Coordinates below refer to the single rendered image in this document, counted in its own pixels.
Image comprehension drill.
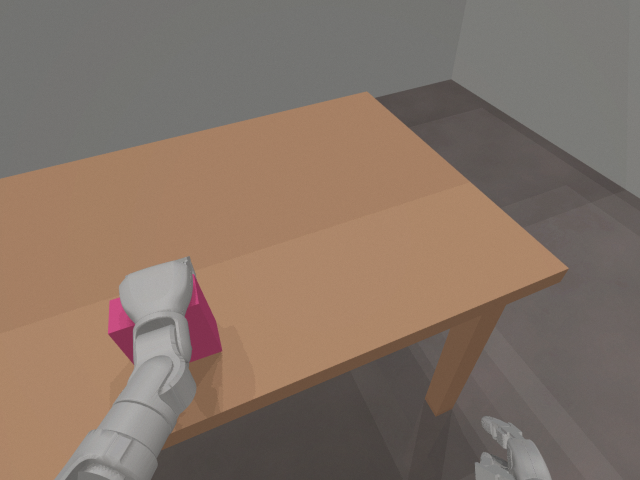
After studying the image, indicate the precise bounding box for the right robot hand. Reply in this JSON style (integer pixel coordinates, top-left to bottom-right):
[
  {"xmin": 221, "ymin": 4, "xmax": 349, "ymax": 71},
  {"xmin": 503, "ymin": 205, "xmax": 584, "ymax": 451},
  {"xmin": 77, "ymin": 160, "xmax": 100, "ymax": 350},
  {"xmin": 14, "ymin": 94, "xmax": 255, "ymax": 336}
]
[{"xmin": 475, "ymin": 416, "xmax": 552, "ymax": 480}]

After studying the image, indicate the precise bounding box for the left robot hand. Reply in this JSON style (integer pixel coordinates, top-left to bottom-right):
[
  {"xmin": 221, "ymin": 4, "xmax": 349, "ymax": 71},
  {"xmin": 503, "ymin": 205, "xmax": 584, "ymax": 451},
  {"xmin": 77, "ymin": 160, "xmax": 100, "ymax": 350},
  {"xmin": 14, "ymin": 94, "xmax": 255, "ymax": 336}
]
[{"xmin": 119, "ymin": 256, "xmax": 197, "ymax": 348}]

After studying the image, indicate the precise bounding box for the table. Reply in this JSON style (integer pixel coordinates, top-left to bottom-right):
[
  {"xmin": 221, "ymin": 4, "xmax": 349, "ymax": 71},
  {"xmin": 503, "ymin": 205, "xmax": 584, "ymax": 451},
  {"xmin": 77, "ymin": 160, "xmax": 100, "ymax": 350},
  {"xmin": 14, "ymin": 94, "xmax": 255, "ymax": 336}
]
[{"xmin": 0, "ymin": 91, "xmax": 569, "ymax": 480}]

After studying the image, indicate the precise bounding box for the sponge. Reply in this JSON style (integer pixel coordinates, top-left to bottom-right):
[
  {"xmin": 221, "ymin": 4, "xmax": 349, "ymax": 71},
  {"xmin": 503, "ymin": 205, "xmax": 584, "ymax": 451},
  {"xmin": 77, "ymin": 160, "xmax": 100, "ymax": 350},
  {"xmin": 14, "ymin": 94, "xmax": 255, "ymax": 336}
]
[{"xmin": 108, "ymin": 274, "xmax": 222, "ymax": 364}]

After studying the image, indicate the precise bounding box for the left robot forearm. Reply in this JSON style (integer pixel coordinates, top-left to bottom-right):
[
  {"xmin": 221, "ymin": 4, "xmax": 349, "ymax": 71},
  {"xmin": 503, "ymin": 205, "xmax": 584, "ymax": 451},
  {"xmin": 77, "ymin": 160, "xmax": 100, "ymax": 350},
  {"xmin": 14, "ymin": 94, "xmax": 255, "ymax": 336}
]
[{"xmin": 54, "ymin": 311, "xmax": 196, "ymax": 480}]

